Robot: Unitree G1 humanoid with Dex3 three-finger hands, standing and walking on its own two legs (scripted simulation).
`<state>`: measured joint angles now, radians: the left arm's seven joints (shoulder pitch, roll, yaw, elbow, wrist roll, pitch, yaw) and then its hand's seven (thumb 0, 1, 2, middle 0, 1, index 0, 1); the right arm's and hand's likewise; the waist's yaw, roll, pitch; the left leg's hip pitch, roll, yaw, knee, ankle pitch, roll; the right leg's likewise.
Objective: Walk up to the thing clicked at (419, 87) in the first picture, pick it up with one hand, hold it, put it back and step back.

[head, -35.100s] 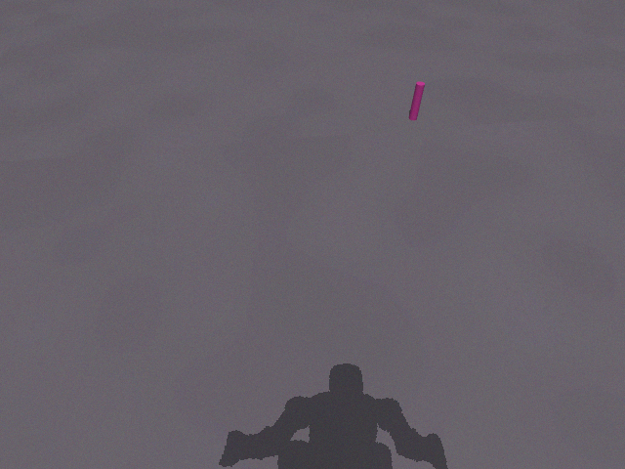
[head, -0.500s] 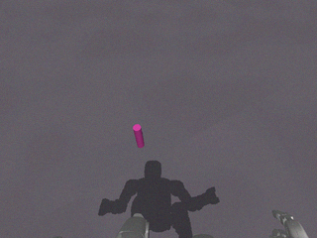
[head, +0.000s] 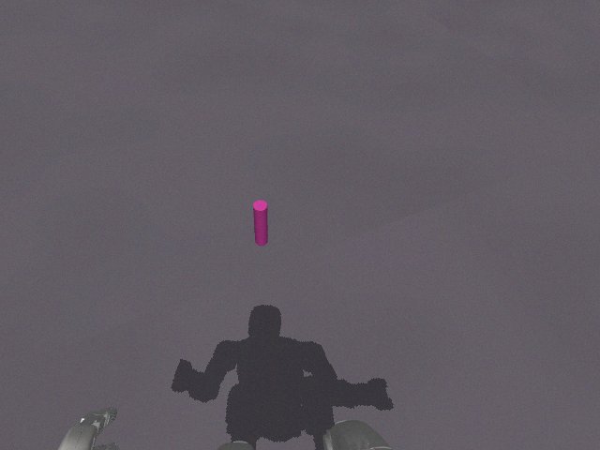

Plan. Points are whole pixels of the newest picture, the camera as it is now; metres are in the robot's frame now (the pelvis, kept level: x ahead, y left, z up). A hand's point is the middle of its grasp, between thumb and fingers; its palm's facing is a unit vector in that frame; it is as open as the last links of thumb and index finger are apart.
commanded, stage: step back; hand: left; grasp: from the side
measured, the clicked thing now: (260, 224) +0.92 +0.14 -0.65
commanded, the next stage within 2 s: stand in 1.36 s
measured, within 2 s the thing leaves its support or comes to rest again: neither
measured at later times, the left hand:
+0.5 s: hand out of the picture -0.08 +0.25 -0.14, palm faces +0.03 -0.90 -0.43, open 7.4 cm
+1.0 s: hand out of the picture -0.08 +0.21 -0.14, palm faces +0.08 -0.93 -0.37, open 7.4 cm
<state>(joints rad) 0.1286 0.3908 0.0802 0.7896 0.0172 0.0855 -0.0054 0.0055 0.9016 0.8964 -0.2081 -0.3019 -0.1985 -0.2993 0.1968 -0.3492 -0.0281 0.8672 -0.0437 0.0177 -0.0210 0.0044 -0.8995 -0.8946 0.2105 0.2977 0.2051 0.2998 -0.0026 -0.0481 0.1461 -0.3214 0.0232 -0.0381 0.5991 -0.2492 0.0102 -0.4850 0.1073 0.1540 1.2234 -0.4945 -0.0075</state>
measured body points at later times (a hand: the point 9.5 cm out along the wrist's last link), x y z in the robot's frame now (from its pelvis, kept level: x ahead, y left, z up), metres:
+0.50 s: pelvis -0.14 -0.03 -0.01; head -0.12 -0.04 +0.44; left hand -0.08 +0.30 -0.11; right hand -0.08 -0.35 -0.14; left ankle -0.15 +0.09 -0.73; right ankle -0.11 -0.16 -0.73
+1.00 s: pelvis -0.12 -0.05 +0.00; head -0.11 -0.06 +0.45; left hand -0.09 +0.26 -0.12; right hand -0.03 -0.37 -0.12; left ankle -0.09 +0.10 -0.71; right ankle -0.10 -0.17 -0.73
